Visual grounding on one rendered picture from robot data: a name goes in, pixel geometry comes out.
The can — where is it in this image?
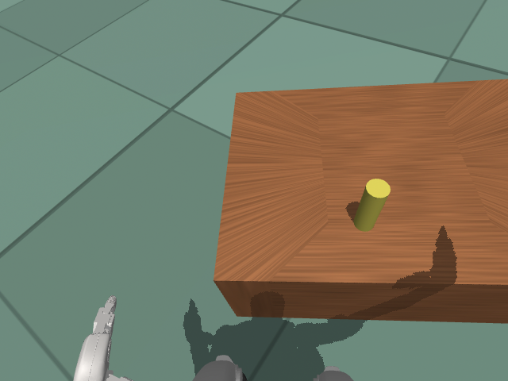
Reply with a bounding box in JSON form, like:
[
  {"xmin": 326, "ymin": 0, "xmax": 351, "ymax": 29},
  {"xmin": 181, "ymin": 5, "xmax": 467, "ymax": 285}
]
[{"xmin": 354, "ymin": 179, "xmax": 391, "ymax": 232}]

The left robot hand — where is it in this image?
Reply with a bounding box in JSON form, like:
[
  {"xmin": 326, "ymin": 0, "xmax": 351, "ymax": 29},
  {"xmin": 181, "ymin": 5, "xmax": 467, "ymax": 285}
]
[{"xmin": 73, "ymin": 295, "xmax": 133, "ymax": 381}]

